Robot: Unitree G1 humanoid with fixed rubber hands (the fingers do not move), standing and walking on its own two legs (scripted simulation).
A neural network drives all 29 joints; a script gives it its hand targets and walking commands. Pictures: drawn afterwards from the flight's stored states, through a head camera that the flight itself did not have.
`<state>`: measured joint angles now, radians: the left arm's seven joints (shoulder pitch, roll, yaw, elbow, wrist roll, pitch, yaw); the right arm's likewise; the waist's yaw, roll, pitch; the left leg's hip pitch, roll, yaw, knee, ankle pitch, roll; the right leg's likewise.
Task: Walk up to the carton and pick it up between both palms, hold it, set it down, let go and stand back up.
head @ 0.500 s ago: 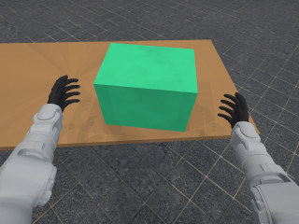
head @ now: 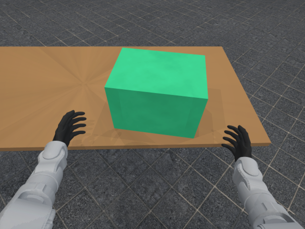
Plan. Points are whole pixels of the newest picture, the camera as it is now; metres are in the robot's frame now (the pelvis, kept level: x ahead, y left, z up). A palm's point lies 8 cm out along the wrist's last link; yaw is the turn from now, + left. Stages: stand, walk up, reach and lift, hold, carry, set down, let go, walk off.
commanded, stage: set down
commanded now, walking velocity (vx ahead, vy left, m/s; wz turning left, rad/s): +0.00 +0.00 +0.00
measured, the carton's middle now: (158, 93) +0.59 -0.01 +0.00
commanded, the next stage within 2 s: let go in 0.84 s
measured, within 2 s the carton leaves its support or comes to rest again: neither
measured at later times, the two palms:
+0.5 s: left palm (60, 164) +0.32 +0.26 +0.00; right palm (240, 174) +0.29 -0.23 -0.03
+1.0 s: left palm (66, 184) +0.27 +0.24 -0.02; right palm (247, 191) +0.25 -0.24 -0.03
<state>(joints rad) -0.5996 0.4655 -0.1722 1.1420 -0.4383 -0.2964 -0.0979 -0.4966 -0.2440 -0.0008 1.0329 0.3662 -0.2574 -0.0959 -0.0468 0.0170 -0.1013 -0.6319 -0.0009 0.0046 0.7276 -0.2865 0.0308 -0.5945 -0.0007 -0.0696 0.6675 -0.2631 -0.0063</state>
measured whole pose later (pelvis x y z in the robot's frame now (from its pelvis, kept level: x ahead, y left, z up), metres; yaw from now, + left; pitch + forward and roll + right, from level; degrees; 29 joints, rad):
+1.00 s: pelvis +0.03 -0.03 +0.02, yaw -1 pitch -1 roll +0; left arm -0.09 0.38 -0.03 0.81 -0.24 -0.21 -0.06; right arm -0.07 -0.15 0.01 0.89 0.16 -0.32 -0.06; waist 0.00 -0.04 0.03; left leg -0.26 0.02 0.01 0.54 -0.27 -0.01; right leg -0.26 0.03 -0.04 0.53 -0.27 -0.04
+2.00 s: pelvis +0.03 -0.04 +0.03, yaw -3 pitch -2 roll +0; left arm 0.47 0.19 0.05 0.94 0.03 -0.02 0.00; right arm 0.37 -0.24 -0.03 1.07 -0.04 -0.01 0.00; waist 0.01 0.04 -0.08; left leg -0.15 0.06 0.03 0.40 -0.22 -0.04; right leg -0.14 0.07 -0.02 0.37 -0.19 -0.06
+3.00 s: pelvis +0.04 -0.06 +0.03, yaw -4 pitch -3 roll +1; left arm 0.40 0.09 0.01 1.16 0.02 -0.01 0.03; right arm 0.35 -0.11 0.01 1.24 -0.02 0.01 -0.04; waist 0.00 0.03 0.00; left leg -0.11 0.07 0.03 0.41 -0.24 -0.07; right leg -0.14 0.09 -0.01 0.42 -0.23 -0.09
